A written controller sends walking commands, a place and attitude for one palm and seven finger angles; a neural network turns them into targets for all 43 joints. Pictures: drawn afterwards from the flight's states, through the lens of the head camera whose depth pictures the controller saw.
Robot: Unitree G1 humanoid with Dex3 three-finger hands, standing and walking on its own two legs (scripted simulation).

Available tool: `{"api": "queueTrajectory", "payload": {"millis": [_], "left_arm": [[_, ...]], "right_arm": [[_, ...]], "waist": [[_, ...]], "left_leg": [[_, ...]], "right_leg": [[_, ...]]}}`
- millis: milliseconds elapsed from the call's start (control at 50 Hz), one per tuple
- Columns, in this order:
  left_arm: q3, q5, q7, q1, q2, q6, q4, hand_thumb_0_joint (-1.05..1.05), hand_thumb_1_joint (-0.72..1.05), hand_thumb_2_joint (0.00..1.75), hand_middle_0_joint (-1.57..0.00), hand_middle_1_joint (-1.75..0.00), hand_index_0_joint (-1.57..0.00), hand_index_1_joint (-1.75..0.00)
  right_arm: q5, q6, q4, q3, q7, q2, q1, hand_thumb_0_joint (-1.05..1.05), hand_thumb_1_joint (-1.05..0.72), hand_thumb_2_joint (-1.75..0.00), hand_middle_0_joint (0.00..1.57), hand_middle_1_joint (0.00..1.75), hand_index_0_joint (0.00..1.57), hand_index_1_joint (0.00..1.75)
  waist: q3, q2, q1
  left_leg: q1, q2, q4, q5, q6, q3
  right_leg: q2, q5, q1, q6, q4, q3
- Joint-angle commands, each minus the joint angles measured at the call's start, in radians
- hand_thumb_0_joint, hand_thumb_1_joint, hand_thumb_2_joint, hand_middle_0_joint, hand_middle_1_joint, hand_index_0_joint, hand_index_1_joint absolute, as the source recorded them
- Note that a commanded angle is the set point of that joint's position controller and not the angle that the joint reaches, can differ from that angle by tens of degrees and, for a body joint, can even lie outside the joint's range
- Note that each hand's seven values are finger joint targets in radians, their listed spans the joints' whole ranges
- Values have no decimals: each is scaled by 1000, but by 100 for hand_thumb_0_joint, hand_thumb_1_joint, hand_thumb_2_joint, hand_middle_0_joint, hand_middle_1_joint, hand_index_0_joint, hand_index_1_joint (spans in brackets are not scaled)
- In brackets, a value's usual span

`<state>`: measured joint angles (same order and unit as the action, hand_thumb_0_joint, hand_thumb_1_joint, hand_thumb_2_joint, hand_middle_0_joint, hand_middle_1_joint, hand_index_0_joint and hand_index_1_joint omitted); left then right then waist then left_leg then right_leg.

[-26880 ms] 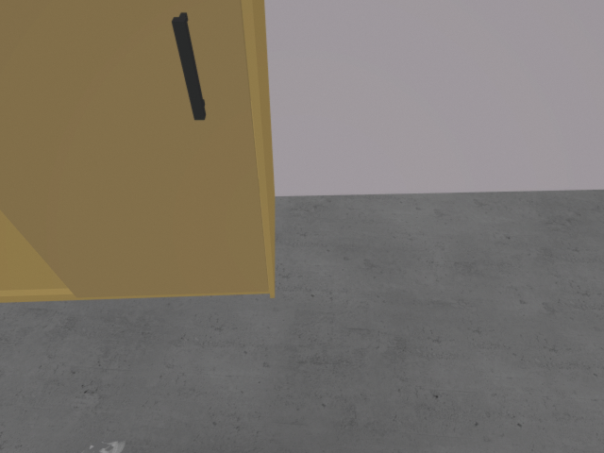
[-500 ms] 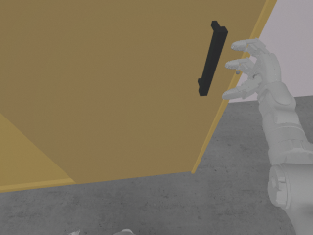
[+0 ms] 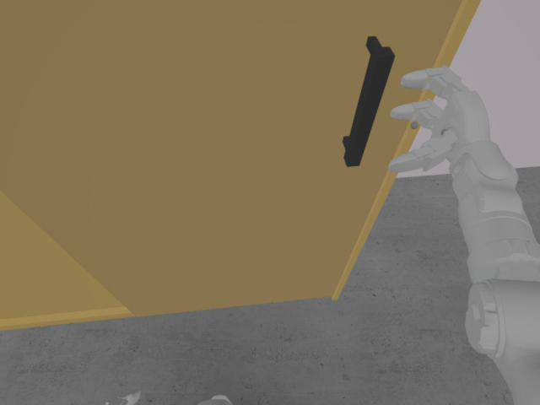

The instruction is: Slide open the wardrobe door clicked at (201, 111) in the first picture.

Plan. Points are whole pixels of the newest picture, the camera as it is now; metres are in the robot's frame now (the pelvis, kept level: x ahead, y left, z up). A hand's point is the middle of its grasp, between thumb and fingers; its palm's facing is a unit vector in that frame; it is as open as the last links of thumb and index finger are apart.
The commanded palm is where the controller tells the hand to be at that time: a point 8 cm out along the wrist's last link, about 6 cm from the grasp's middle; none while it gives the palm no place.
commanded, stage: move the hooked fingers beside the handle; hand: right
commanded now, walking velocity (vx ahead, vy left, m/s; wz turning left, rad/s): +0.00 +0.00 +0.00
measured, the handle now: (361, 107) +0.50 -0.09 +0.17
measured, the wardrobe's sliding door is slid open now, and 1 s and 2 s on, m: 0.00 0.00 0.00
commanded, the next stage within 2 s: none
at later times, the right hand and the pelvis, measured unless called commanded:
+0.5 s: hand (415, 124) +0.47 -0.16 +0.17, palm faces -0.13 +0.99 -0.04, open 13.5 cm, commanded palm +0.47 -0.18 +0.15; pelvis -0.01 +0.00 +0.00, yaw +1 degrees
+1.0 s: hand (417, 124) +0.47 -0.17 +0.17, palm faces -0.15 +0.99 -0.04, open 13.4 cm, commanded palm +0.48 -0.19 +0.16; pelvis -0.02 +0.00 +0.00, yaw +2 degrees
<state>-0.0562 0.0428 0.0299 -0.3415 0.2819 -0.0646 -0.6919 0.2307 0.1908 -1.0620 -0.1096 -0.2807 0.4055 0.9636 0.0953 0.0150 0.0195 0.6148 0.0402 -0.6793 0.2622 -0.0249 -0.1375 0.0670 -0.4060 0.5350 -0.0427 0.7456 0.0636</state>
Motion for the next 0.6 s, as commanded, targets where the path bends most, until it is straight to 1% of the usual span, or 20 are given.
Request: {"api": "queueTrajectory", "payload": {"millis": [0, 40, 60, 80, 120, 160, 200, 220, 260, 280, 300, 320, 340, 380, 420, 440, 460, 520, 560, 580], "left_arm": [[57, 3, 10, -74, 154, -37, 79, 0, 90, 90, -20, -30, -20, -30], [54, 4, 11, -76, 154, -38, 78, 0, 90, 90, -20, -30, -20, -30], [56, 4, 13, -78, 157, -40, 75, 0, 90, 90, -20, -30, -20, -30], [56, 6, 13, -78, 156, -42, 77, 0, 90, 90, -20, -30, -20, -30], [58, 3, 12, -84, 158, -45, 75, 0, 90, 90, -20, -30, -20, -30], [56, 5, 12, -87, 157, -46, 76, 0, 90, 90, -20, -30, -20, -30], [55, 5, 16, -90, 162, -44, 74, 0, 90, 90, -20, -30, -20, -30], [54, 7, 17, -85, 161, -45, 74, 0, 90, 90, -20, -30, -20, -30], [51, 9, 22, -90, 165, -44, 71, 0, 90, 90, -20, -30, -20, -30], [52, 10, 25, -91, 168, -45, 72, 0, 90, 90, -20, -30, -20, -30], [52, 8, 25, -93, 166, -49, 75, 0, 90, 90, -20, -30, -20, -30], [54, 9, 25, -94, 166, -47, 75, 0, 90, 90, -20, -30, -20, -30], [50, 9, 25, -96, 167, -48, 75, 0, 90, 90, -20, -30, -20, -30], [51, 10, 28, -100, 167, -48, 76, 0, 90, 90, -20, -30, -20, -30], [52, 9, 28, -102, 167, -51, 76, 0, 90, 90, -20, -30, -20, -30], [49, 8, 27, -101, 166, -51, 77, 0, 90, 90, -20, -30, -20, -30], [52, 9, 29, -105, 169, -52, 73, 0, 90, 90, -20, -30, -20, -30], [49, 9, 29, -105, 172, -51, 77, 0, 90, 90, -20, -30, -20, -30], [48, 10, 32, -106, 172, -53, 76, 0, 90, 90, -20, -30, -20, -30], [49, 10, 33, -106, 174, -54, 76, 0, 90, 90, -20, -30, -20, -30]], "right_arm": [[-8, 27, 185, 56, -41, -60, 559, 0, 50, -30, 30, 120, 30, 120], [-8, 23, 168, 69, -41, -76, 566, 0, 50, -30, 30, 120, 30, 120], [-11, 27, 169, 58, -40, -53, 576, 0, 50, -30, 30, 120, 30, 120], [-11, 27, 169, 65, -40, -63, 573, 0, 50, -30, 30, 120, 30, 120], [-12, 34, 182, 42, -39, -32, 573, 0, 50, -30, 30, 120, 30, 120], [-12, 35, 169, 49, -44, -40, 563, 0, 50, -30, 30, 120, 30, 120], [-12, 34, 150, 27, -44, -7, 548, 0, 50, -30, 30, 120, 30, 120], [-12, 31, 149, 35, -48, -14, 563, 0, 50, -30, 30, 120, 30, 120], [-13, 20, 108, 11, -48, 18, 556, 0, 50, -30, 30, 120, 30, 120], [-15, 22, 124, 3, -49, 36, 575, 0, 50, -30, 30, 120, 30, 120], [-12, 25, 136, 4, -50, 29, 574, 0, 50, -30, 30, 120, 30, 120], [-15, 21, 124, -15, -53, 53, 555, 0, 50, -30, 30, 120, 30, 120], [-16, 16, 117, -14, -55, 58, 566, 0, 50, -30, 30, 120, 30, 120], [-16, 14, 114, -16, -57, 61, 575, 0, 50, -30, 30, 120, 30, 120], [-17, 23, 132, -12, -56, 60, 586, 0, 50, -30, 30, 120, 30, 120], [-17, 18, 113, -2, -55, 45, 581, 0, 50, -30, 30, 120, 30, 120], [-18, 18, 113, -17, -52, 67, 590, 0, 50, -30, 30, 120, 30, 120], [-19, 21, 96, -36, -55, 93, 565, 0, 50, -30, 30, 120, 30, 120], [-20, 20, 98, -24, -56, 82, 602, 0, 50, -30, 30, 120, 30, 120], [-21, 18, 84, -44, -57, 108, 590, 0, 50, -30, 30, 120, 30, 120]], "waist": [[253, 50, 156], [237, 41, 164], [237, 42, 165], [237, 37, 167], [266, 64, 158], [260, 38, 160], [237, 28, 156], [228, 36, 165], [193, 2, 170], [195, -1, 172], [220, 27, 165], [238, 38, 159], [231, 40, 164], [215, 13, 172], [245, 58, 168], [233, 50, 173], [226, 36, 178], [234, 17, 167], [216, 17, 182], [216, 10, 177]], "left_leg": [[-99, -38, 65, -102, -22, 78], [-90, -39, 70, -86, -18, 82], [-92, -38, 70, -73, -18, 83], [-89, -39, 73, -69, -18, 83], [-104, -38, 70, -86, -19, 86], [-113, -39, 75, -79, -17, 87], [-123, -39, 79, -73, -18, 87], [-118, -37, 85, -61, -14, 94], [-119, -36, 96, -28, -10, 101], [-126, -34, 95, -24, -10, 101], [-139, -34, 90, -36, -13, 102], [-135, -34, 89, -41, -13, 103], [-134, -34, 89, -38, -12, 105], [-133, -34, 95, -30, -8, 107], [-119, -35, 86, -44, -13, 101], [-115, -35, 89, -34, -10, 105], [-113, -34, 93, -28, -8, 105], [-139, -34, 94, -22, -8, 111], [-126, -33, 99, -6, -4, 113], [-133, -32, 99, 4, -4, 116]], "right_leg": [[-46, 201, -158, 47, -139, 49], [-46, 166, -140, 44, -144, 47], [-46, 143, -133, 44, -147, 50], [-47, 135, -135, 41, -149, 49], [-46, 167, -149, 44, -145, 47], [-46, 151, -133, 40, -148, 44], [-46, 138, -111, 34, -151, 39], [-44, 110, -95, 31, -151, 32], [-44, 54, -50, 23, -158, 29], [-46, 47, -43, 22, -161, 30], [-40, 68, -55, 21, -156, 26], [-43, 76, -64, 24, -152, 25], [-42, 70, -52, 24, -152, 25], [-44, 57, -36, 20, -154, 24], [-45, 84, -75, 26, -151, 31], [-45, 68, -63, 24, -151, 28], [-47, 57, -55, 23, -150, 29], [-44, 50, -32, 19, -152, 23], [-46, 23, -22, 17, -156, 22], [-45, 10, -12, 16, -155, 22]]}}
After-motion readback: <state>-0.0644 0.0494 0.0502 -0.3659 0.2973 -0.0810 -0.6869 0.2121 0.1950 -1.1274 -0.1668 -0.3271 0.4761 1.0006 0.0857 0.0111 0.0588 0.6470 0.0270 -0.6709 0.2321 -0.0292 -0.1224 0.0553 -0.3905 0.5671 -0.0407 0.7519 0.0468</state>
